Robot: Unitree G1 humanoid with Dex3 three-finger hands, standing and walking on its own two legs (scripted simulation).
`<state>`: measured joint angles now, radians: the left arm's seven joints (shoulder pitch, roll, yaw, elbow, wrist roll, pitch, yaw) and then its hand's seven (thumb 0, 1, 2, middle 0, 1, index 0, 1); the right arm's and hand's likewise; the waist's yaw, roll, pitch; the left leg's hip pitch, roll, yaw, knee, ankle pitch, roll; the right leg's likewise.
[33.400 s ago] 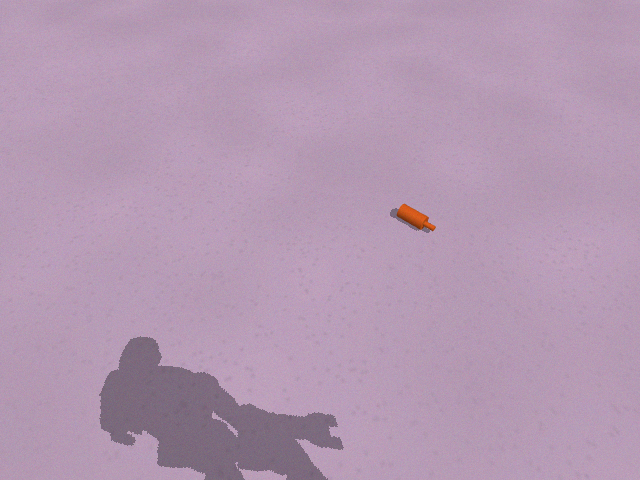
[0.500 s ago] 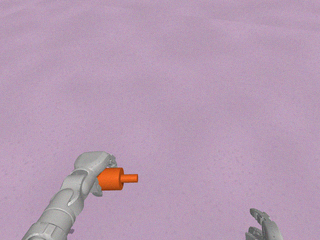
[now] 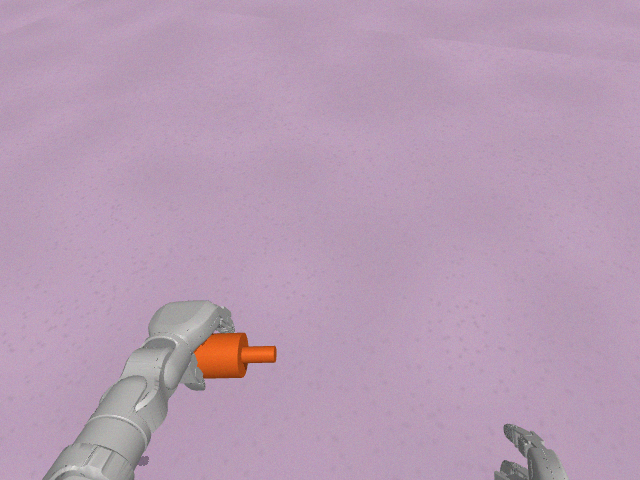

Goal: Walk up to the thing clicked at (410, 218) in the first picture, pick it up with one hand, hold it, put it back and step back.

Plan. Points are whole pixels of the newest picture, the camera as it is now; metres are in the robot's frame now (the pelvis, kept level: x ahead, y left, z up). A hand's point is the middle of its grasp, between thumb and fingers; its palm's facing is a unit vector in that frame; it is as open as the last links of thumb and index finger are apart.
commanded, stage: crouch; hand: left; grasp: from above
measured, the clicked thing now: (218, 355) +0.30 +0.19 -0.07
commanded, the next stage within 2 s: none
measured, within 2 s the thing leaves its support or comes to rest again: neither
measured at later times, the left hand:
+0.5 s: hand (211, 373) +0.29 +0.22 -0.12, palm faces -0.47 +0.00 -0.88, open 9.1 cm
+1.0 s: hand (254, 390) +0.36 +0.20 -0.37, palm faces -0.45 +0.02 -0.89, open 9.2 cm
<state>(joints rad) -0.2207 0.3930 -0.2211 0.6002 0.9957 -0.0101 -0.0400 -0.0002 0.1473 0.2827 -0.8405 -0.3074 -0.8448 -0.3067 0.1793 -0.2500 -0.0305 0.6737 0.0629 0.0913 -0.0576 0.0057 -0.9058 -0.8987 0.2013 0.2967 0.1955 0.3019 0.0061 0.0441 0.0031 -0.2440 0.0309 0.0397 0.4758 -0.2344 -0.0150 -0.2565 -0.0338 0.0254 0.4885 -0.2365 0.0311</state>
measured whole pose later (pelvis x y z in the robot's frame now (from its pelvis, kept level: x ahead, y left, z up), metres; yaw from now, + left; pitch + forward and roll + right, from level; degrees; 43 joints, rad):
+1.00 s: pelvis -0.06 +0.01 -0.23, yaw +0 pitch +33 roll -3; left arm -0.76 0.39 -0.09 1.28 1.16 -0.02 0.38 0.00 0.11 0.31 -0.87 -0.28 -0.87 -0.29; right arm 0.23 -0.22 -0.05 0.75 -0.07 -0.01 0.00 0.00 -0.90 -0.90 0.20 0.30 0.20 0.30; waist -0.17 0.05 -0.19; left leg -1.68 0.04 -0.04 1.72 -0.61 0.00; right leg -1.65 -0.02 0.01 1.68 -0.60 0.05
